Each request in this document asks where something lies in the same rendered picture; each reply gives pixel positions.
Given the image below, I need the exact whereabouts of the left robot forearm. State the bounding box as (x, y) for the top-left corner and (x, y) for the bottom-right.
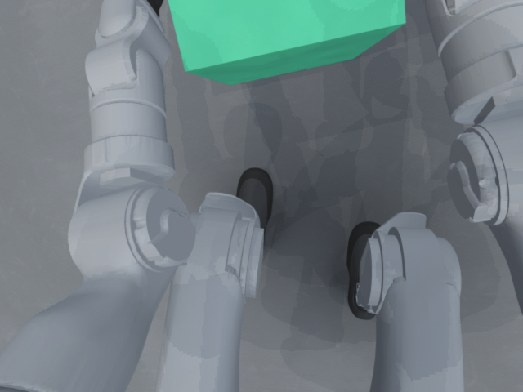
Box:
(73, 0), (175, 215)

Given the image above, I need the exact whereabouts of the left robot thigh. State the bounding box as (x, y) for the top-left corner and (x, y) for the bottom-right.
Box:
(155, 207), (264, 392)

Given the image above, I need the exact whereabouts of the right robot upper arm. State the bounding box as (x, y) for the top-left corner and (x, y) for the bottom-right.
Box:
(447, 114), (523, 315)

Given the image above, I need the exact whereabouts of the carton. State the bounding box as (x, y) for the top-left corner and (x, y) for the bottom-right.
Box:
(168, 0), (406, 85)

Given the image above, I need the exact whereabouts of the right robot forearm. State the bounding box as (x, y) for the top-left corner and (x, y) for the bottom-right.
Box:
(419, 0), (523, 125)

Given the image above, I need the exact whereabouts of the left robot upper arm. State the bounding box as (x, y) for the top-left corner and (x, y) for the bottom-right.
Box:
(0, 184), (196, 392)

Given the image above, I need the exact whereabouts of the robot left hand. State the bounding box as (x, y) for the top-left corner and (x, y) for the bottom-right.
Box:
(147, 0), (163, 17)

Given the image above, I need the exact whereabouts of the robot right shin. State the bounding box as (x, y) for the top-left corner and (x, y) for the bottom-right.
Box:
(356, 212), (462, 314)

